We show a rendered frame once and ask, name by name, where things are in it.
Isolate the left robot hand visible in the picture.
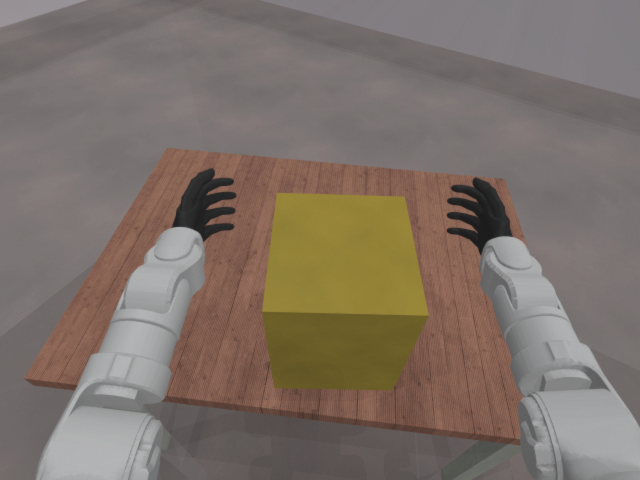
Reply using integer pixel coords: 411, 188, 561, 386
172, 168, 236, 243

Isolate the left robot upper arm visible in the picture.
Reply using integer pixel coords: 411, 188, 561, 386
40, 406, 163, 480

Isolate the carton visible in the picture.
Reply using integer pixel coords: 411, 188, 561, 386
262, 193, 429, 390

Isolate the right robot forearm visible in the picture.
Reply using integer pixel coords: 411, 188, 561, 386
480, 236, 640, 441

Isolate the right robot hand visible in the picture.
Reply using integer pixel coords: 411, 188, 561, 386
447, 177, 513, 255

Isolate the left robot forearm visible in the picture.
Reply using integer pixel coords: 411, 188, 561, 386
35, 227, 205, 480

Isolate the right robot upper arm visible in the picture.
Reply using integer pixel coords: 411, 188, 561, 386
518, 389, 640, 480

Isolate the table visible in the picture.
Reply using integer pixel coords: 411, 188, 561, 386
23, 148, 528, 480

